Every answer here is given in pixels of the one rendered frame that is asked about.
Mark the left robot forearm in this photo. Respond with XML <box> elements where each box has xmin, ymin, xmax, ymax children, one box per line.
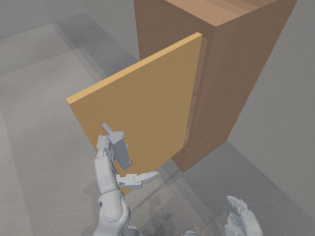
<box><xmin>93</xmin><ymin>189</ymin><xmax>131</xmax><ymax>236</ymax></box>

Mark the cupboard door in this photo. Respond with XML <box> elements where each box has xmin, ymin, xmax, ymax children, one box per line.
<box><xmin>66</xmin><ymin>32</ymin><xmax>203</xmax><ymax>196</ymax></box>

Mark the left robot hand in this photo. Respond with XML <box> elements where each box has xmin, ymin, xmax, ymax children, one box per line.
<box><xmin>94</xmin><ymin>131</ymin><xmax>160</xmax><ymax>196</ymax></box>

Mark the right robot hand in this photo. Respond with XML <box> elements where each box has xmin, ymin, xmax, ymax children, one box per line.
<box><xmin>224</xmin><ymin>195</ymin><xmax>264</xmax><ymax>236</ymax></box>

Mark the handle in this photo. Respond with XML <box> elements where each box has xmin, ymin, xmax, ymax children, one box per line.
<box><xmin>101</xmin><ymin>123</ymin><xmax>131</xmax><ymax>171</ymax></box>

